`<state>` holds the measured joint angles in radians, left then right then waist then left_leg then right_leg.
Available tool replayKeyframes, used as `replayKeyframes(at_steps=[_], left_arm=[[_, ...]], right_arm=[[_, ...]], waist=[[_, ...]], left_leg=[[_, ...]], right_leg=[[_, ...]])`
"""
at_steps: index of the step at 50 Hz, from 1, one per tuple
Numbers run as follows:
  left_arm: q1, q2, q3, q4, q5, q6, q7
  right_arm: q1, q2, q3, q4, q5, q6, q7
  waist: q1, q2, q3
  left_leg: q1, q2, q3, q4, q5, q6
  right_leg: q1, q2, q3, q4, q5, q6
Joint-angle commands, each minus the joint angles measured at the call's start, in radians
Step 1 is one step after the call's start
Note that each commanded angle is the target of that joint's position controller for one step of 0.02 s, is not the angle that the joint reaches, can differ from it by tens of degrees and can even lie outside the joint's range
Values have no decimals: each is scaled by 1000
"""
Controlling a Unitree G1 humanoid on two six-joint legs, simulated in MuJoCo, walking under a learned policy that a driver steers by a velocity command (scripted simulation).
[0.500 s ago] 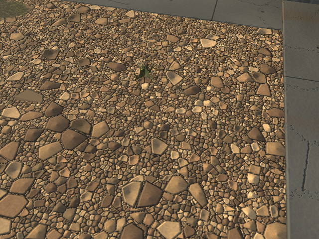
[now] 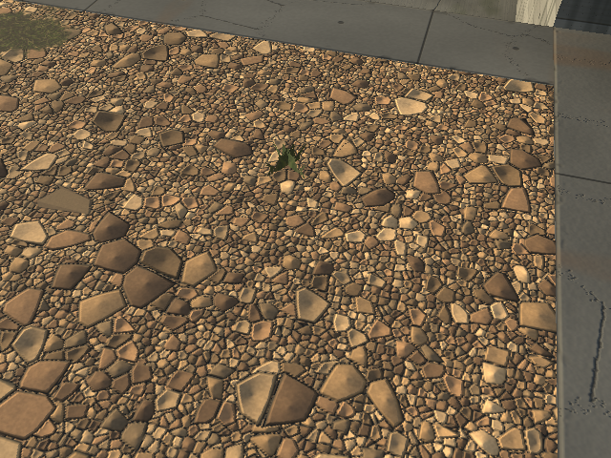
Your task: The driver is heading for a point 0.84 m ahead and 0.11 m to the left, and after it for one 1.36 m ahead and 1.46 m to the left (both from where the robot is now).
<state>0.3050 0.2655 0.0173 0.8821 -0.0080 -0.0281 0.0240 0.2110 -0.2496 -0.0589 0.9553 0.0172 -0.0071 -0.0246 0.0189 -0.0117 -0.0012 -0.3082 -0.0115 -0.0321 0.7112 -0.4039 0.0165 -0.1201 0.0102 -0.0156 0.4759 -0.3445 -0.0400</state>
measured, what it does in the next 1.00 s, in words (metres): walks ahead: left foot, then right foot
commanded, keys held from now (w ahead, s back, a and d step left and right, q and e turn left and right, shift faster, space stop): w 0.34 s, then no key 0.38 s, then w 0.28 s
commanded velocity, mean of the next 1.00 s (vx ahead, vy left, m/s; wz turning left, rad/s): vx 0.28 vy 0.00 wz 0.00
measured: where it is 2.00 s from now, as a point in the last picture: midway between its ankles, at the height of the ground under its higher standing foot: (323, 362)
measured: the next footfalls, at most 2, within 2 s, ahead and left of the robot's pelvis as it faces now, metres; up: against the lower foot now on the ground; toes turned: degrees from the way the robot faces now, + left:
left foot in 0.14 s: +0.11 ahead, +0.14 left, +0.00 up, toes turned +0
right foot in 0.58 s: +0.42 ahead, -0.07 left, +0.00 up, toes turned -1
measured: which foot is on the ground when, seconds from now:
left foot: up 0.00-0.12, down 0.14-0.58, up 0.60-0.98, down 1.00-1.00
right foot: down 0.00-0.14, up 0.16-0.56, down 0.58-1.00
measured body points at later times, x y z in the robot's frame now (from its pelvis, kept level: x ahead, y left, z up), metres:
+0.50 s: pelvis +0.19 +0.04 +0.00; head +0.22 +0.05 +0.45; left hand +0.40 +0.28 -0.10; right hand +0.14 -0.21 -0.14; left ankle +0.07 +0.14 -0.74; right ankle +0.37 -0.10 -0.70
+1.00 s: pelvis +0.34 +0.04 +0.00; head +0.34 +0.06 +0.45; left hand +0.45 +0.31 -0.13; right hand +0.39 -0.25 -0.12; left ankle +0.35 +0.14 -0.74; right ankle +0.38 -0.07 -0.73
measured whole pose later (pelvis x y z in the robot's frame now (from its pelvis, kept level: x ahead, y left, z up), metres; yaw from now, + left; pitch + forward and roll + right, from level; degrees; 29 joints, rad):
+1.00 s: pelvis +0.34 +0.04 +0.00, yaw +0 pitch +1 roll -2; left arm 0.20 0.29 0.06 0.89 -0.03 -0.03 0.01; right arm 0.24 -0.26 -0.05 1.01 0.00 -0.05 -0.02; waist -0.02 -0.02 -0.05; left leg -0.27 0.04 0.03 0.50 -0.29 0.06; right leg -0.29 0.04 -0.06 0.42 -0.19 -0.05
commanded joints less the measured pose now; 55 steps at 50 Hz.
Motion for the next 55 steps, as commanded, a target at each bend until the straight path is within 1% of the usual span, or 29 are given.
replayKeyframes(at_steps=[1, 3, 5, 6, 7, 8, 9, 10, 11, 14, 18, 21, 25, 28, 29, 30, 31, 32, 33, 34, 37, 41, 47, 49, 50, 51, 52, 53, 55], left_arm=[[25, 190, 55, -39, -9, -24, 9], [6, 199, 61, -43, -22, -23, 2], [-18, 204, 64, -42, -27, -13, -5], [-12, 185, 58, -41, -21, -12, -7], [-22, 148, 44, -43, -15, -17, -10], [-51, 62, 16, -74, 8, -25, -19], [-46, 51, 16, -123, -15, -46, -11], [-55, 130, 35, -119, -44, -61, -9], [-62, 154, 42, -117, -53, -73, -17], [-73, 137, 51, -101, -17, -77, -33], [-153, 88, 39, -135, -5, -59, -44], [-271, 40, 19, -176, 0, -63, -46], [-298, 71, 28, -190, -5, -59, -57], [-104, 143, 60, -122, 14, -64, -54], [-27, 178, 73, -96, 21, -66, -48], [36, 236, 78, -88, 44, -61, -43], [41, 189, 57, -78, 46, -50, -49], [4, 136, 47, -85, 19, -40, -55], [-107, 121, 41, -99, 2, -36, -52], [-175, 94, 30, -105, 7, -35, -48], [-237, 99, 33, -84, 36, -34, -45], [-207, 179, 64, -73, 2, -31, -25], [-208, 167, 69, -65, -28, -17, -13], [-231, 124, 57, -76, -28, -9, -14], [-262, 56, 38, -100, -19, -11, -20], [-267, 27, 33, -123, -18, -25, -25], [-269, 88, 47, -121, -20, -41, -26], [-228, 118, 56, -105, -26, -50, -32], [-229, 126, 65, -85, -8, -56, -32]], right_arm=[[-163, -92, -14, -98, 14, -65, 26], [-153, -78, -9, -80, 11, -81, 39], [-41, -78, -15, -24, 9, -84, 47], [47, -99, -28, 14, 10, -78, 44], [145, -132, -43, 38, 17, -75, 36], [269, -218, -62, 53, 13, -73, 22], [316, -289, -68, 57, -1, -84, 35], [222, -218, -44, 40, -5, -99, 40], [146, -159, -26, 14, -4, -108, 41], [74, -100, 2, -8, -17, -102, 46], [123, -138, 4, 13, -18, -88, 26], [133, -154, 8, 19, -25, -75, 8], [166, -163, 6, 47, -9, -64, 1], [98, -172, -3, 33, -10, -46, -3], [126, -158, 1, 32, -17, -41, 0], [236, -91, 22, 29, -49, -46, 5], [379, -3, 49, 74, -31, -47, 17], [339, -108, 23, 90, -7, -42, 23], [224, -133, 13, 57, 10, -33, 18], [158, -123, 12, 43, 5, -21, 6], [162, -80, 14, 41, -14, 11, -19], [119, -106, 6, 20, -20, -3, -18], [114, -83, 0, 52, -19, -37, 2], [194, -83, -4, 89, -17, -43, 3], [274, -125, -11, 105, -20, -51, -1], [270, -227, -33, 96, -12, -52, -1], [217, -224, -31, 77, -35, -71, -1], [153, -181, -22, 51, -30, -89, -1], [126, -148, -14, 37, -9, -101, 8]], waist=[[37, -106, 168], [24, -93, 125], [-39, -90, 72], [-74, -80, 36], [-126, -55, -3], [-170, 167, -58], [-155, 320, -84], [-120, 177, 3], [-91, 146, 68], [-46, 100, 87], [-49, 69, 104], [-73, 81, 108], [-54, 107, 70], [61, 102, -50], [91, 46, -115], [49, -126, -259], [1, -287, -427], [17, -152, -391], [4, -97, -210], [-11, -30, -123], [-64, -86, -61], [-54, -130, -83], [-93, -75, -34], [-131, -29, -7], [-147, 127, -6], [-124, 295, 63], [-104, 229, 115], [-61, 188, 113], [-50, 137, 72]], left_leg=[[-319, 82, -10, 53, -70, 24], [-166, 56, 44, -87, 19, 20], [115, -7, 116, -219, 220, 3], [252, -36, 127, -229, 236, 0], [388, -1, 66, -254, 202, 23], [506, 226, -259, -386, 56, 108], [555, 396, -695, -541, -152, 269], [487, 405, -663, -549, -241, 281], [438, 357, -537, -556, -202, 239], [336, 248, -275, -580, 134, 160], [278, 207, -120, -599, 483, 179], [178, 143, 4, -570, 721, 145], [251, 189, -5, -505, 766, 124], [327, 179, -10, -284, 913, 78], [283, 119, 18, -118, 842, 40], [44, 38, 32, 165, 403, 2], [-104, -78, -32, 451, -283, -43], [-105, -37, -117, 536, -283, -44], [-181, 2, -66, 544, -227, -48], [-181, 41, -45, 499, -160, -54], [-16, 77, -14, 271, -56, -60], [8, 66, 30, 116, -6, -23], [133, 41, 91, -155, 149, 39], [222, 46, 69, -292, 88, 73], [301, 212, -174, -442, -90, 126], [328, 374, -487, -593, -344, 214], [265, 409, -565, -621, -380, 244], [283, 373, -497, -610, -302, 214], [332, 316, -354, -606, -123, 156]], right_leg=[[65, -349, 430, -346, -228, -198], [30, -275, 296, -320, -89, -162], [-109, -209, 185, -252, -16, -133], [-177, -182, 156, -189, 17, -115], [-253, -145, 105, -57, 79, -77], [-390, -51, -4, 315, -9, 0], [-593, 59, 43, 568, -237, 23], [-680, -24, 126, 701, -204, 0], [-711, -70, 128, 711, -91, -25], [-635, -145, 89, 615, 114, -18], [-624, -134, 24, 452, 229, 47], [-458, -72, -41, 187, 372, 62], [-353, -38, 1, 60, 454, 22], [-153, 4, 2, 17, 432, -35], [-1, -32, 18, -13, 651, -58], [324, -228, 210, 100, 1037, -151], [460, -430, 513, 24, 1087, -328], [326, -382, 517, -58, 805, -306], [174, -344, 414, -111, 613, -262], [38, -299, 344, -159, 496, -225], [-216, -210, 212, -254, 274, -178], [-230, -242, 274, -365, -126, -202], [-282, -219, 218, -352, -215, -151], [-348, -154, 156, -228, -245, -99], [-469, -70, 63, 42, -196, -44], [-689, 45, -42, 275, -130, -7], [-739, -7, 68, 411, -89, -25], [-769, -36, 103, 447, 1, -28], [-761, -67, 90, 432, 112, -13]])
